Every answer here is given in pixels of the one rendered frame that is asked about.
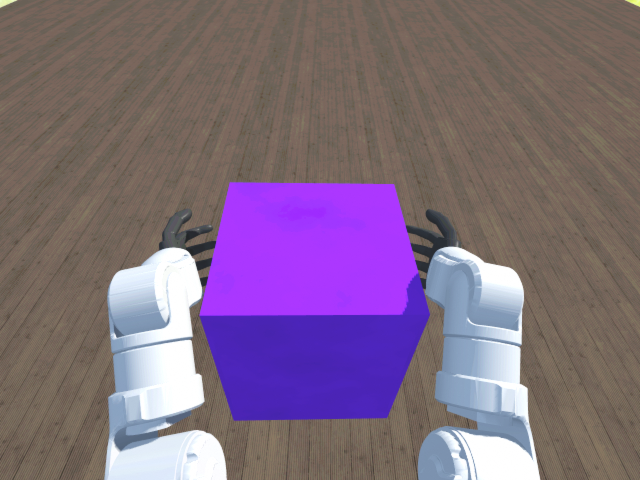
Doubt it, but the left robot hand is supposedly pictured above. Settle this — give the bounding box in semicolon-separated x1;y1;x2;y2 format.
159;208;216;287

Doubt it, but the robot left upper arm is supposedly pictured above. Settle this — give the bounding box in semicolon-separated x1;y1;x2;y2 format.
107;430;227;480

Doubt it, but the right robot hand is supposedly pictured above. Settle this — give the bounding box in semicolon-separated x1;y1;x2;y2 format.
406;209;461;289

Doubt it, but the robot right forearm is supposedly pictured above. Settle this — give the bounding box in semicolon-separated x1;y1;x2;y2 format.
425;247;540;480

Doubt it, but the robot left forearm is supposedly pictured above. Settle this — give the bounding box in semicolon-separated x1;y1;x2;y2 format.
104;248;204;480

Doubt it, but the robot right upper arm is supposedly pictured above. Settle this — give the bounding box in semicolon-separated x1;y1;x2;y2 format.
418;426;539;480

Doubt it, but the carton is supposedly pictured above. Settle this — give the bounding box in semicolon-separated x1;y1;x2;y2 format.
199;182;430;421

